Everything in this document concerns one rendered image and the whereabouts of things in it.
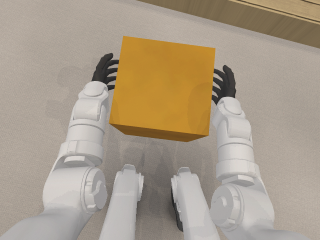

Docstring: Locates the robot left hand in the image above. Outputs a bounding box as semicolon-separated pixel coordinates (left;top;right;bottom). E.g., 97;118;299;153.
91;53;119;91

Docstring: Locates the carton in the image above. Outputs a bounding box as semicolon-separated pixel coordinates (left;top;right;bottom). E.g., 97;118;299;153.
109;36;216;142

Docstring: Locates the left robot upper arm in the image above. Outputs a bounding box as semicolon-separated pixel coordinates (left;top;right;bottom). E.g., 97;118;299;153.
0;166;108;240

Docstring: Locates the right robot upper arm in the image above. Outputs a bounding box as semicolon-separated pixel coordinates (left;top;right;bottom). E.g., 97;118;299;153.
209;183;311;240

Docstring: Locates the robot right hand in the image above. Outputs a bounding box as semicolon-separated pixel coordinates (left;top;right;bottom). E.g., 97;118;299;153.
211;65;236;105

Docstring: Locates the left robot shin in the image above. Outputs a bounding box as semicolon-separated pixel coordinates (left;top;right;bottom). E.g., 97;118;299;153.
113;164;136;188

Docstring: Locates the right robot forearm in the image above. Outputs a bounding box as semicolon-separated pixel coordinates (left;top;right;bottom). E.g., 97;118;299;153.
211;97;270;199

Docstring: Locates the left robot thigh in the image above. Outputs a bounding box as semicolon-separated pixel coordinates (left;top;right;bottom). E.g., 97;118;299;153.
98;169;144;240

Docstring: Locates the left robot forearm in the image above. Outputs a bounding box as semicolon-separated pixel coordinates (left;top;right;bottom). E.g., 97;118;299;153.
42;81;109;206

